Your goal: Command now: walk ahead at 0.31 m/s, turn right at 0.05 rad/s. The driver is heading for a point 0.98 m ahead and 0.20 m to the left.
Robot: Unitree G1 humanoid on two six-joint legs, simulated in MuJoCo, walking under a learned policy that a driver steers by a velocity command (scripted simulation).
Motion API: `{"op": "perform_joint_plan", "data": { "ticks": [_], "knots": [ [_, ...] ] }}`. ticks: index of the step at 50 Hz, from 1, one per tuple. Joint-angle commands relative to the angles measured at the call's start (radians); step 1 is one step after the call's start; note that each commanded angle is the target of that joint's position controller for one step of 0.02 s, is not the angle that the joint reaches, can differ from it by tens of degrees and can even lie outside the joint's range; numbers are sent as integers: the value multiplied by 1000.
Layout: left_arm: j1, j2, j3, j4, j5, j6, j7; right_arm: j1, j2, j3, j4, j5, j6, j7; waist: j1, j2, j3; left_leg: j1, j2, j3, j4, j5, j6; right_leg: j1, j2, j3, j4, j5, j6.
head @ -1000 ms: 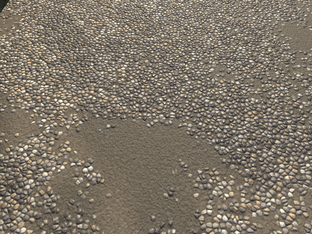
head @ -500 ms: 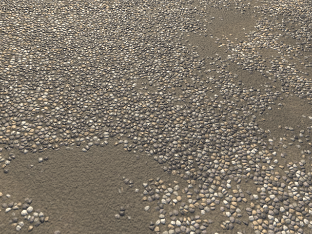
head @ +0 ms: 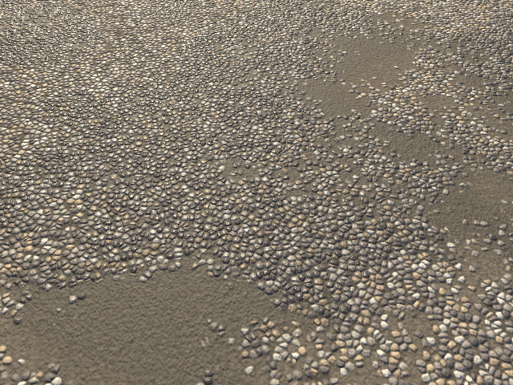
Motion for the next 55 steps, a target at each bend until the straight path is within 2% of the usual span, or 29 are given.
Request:
{"op": "perform_joint_plan", "data": {
  "ticks": [1, 2, 3, 4, 5, 6, 7, 9, 11, 15, 19, 23, 25, 27, 28, 29, 30, 31, 32, 33, 34, 35, 36, 39, 42, 47, 52, 54, 55],
  "knots": [
    [-111, 182, 51, -75, -14, -15, -3, -7, -51, -10, -50, -3, -43, 20, -45, -113, 52, 82, -10, 27, -189, 195, 14, -106, -194, 216, -216, -116, -167],
    [-110, 167, 48, -71, -11, -12, -6, 69, -55, -16, -16, -9, -43, 22, -76, -96, 23, 224, -46, 53, -228, 276, -4, -174, -163, 173, -158, -102, -150],
    [-108, 135, 37, -70, -2, -15, -8, 152, -65, -22, 11, -10, -40, 18, -105, -63, 3, 333, -37, 25, -235, 261, -9, -244, -128, 134, -70, -105, -122],
    [-127, 59, 13, -86, 10, -23, -13, 254, -128, -34, 20, -13, -43, 7, -135, 116, -13, 433, 137, -229, -365, 151, 44, -365, -35, 28, 225, -106, -49],
    [-123, 63, 15, -145, -9, -43, -7, 301, -266, -62, 5, -24, -50, 15, -128, 343, -32, 483, 371, -705, -555, -73, 217, -575, 65, -19, 518, -263, -5],
    [-117, 134, 36, -130, -33, -58, -2, 232, -206, -44, -15, -34, -58, 13, -102, 222, 30, 424, 409, -795, -605, -254, 258, -662, 6, 63, 661, -257, -18],
    [-128, 159, 44, -117, -37, -67, -5, 171, -152, -27, -31, -29, -63, 5, -81, 161, 97, 389, 371, -692, -598, -262, 221, -710, -42, 69, 688, -145, -39],
    [-122, 135, 45, -87, -8, -72, -9, 114, -124, -13, -47, -31, -61, -1, -55, 90, 103, 362, 281, -499, -593, -38, 156, -689, -92, 40, 641, 24, -44],
    [-115, 117, 45, -71, 0, -71, -19, 129, -106, -4, -45, -32, -59, -5, -51, 102, 77, 346, 216, -360, -606, 170, 124, -625, -103, 9, 596, 134, -29],
    [-183, 85, 37, -87, 6, -69, -25, 185, -100, 1, -15, -27, -48, -16, -66, 76, 68, 373, 184, -214, -609, 503, 123, -643, -96, -37, 462, 256, 14],
    [-317, 57, 21, -120, -3, -80, -44, 218, -112, 3, 10, -25, -36, -29, -104, 88, 107, 324, 159, -132, -633, 522, 107, -556, -73, -74, 222, 404, 25],
    [-415, 59, 16, -147, -10, -94, -69, 259, -123, -1, 39, -17, -27, -29, -122, 78, 151, 388, 204, -132, -619, 545, 121, -537, -48, -87, 94, 410, 2],
    [-436, 69, 16, -157, -11, -101, -79, 263, -130, -6, 51, -11, -17, -31, -106, 86, 149, 452, 229, -132, -574, 653, 115, -528, -35, -88, 57, 349, -29],
    [-375, 104, 31, -145, -4, -102, -78, 243, -156, -15, 48, -11, -10, -36, -53, 120, 81, 494, 232, -118, -469, 970, 96, -406, 9, -113, 42, 275, -66],
    [-286, 135, 45, -124, -1, -97, -70, 233, -170, -20, 47, -13, -4, -40, 1, 141, 11, 504, 222, -106, -358, 1157, 86, -285, 40, -133, 40, 250, -92],
    [-119, 176, 66, -77, -2, -93, -57, 209, -166, -17, 39, -17, 3, -44, 92, 135, -96, 436, 185, -72, -167, 1229, 58, -48, 44, -137, 13, 304, -128],
    [83, 233, 81, -33, 11, -85, -40, 202, -136, -4, 10, -36, 0, -49, 162, 58, -255, 184, 146, -68, 127, 932, 33, 323, -130, 54, 79, 322, -189],
    [120, 297, 90, -15, 18, -87, -45, 358, 26, 41, -3, -34, -18, -33, 56, -239, -420, -221, -70, -98, 500, 4, -33, 673, -400, 582, 1, 93, -363],
    [123, 190, 68, -10, 9, -84, -39, 269, -93, 16, 7, -6, -42, -26, 117, -174, -400, -326, -54, -218, 607, -82, -26, 618, -391, 696, -133, -39, -339],
    [41, 166, 56, -10, 5, -82, -32, 145, -139, -2, -41, 22, -54, -21, 101, -141, -202, -390, -1, -182, 611, -8, -21, 459, -352, 524, -167, -9, -289],
    [-23, 152, 50, -10, 6, -82, -31, 85, -126, 4, -58, 16, -63, -24, 65, -39, -106, -364, 51, -148, 556, 83, -19, 294, -314, 404, -196, 93, -263],
    [-65, 134, 45, -11, 15, -85, -35, 60, -115, 0, -60, -2, -62, -27, 29, -5, -42, -329, 79, -133, 502, 134, -27, 164, -273, 321, -225, 200, -252],
    [-87, 116, 39, -10, 28, -92, -37, 92, -104, -3, -53, -7, -52, -26, -12, -30, -35, -264, 107, -142, 474, 170, -32, 83, -244, 263, -257, 250, -248],
    [-103, 115, 43, 24, 18, -117, -40, 134, -55, 5, -34, -3, -13, -29, -49, -57, 2, -220, 134, -135, 397, 197, -61, -40, -229, 133, -337, 292, -255],
    [-73, 148, 52, 62, 27, -124, -30, 36, -54, 4, -70, -10, -6, -34, -25, -48, 56, -304, 135, -150, 277, 340, -83, -51, -218, 29, -369, 338, -238],
    [-30, 184, 54, 93, 20, -114, -18, -126, -25, 16, -122, -8, -24, -7, 45, -29, 78, -282, 98, -88, -25, 585, -64, 20, -199, -110, -367, 370, -183],
    [31, 214, 63, 135, 2, -76, -12, -235, -33, 16, -203, -7, -22, 25, 76, -27, 100, -371, 74, -52, -139, 464, -18, 246, -273, -139, -282, 459, -154],
    [9, 238, 70, 130, -2, -58, -4, -205, -57, 4, -222, -10, -18, 34, 41, -55, 63, -298, 29, -1, -151, 350, 16, 288, -281, -168, -175, 721, -128],
    [-3, 252, 74, 124, -2, -50, 2, -141, -82, -11, -217, -11, -13, 34, 1, -75, 11, -199, -10, 32, -149, 303, 37, 290, -274, -189, -69, 895, -113]
  ]
}}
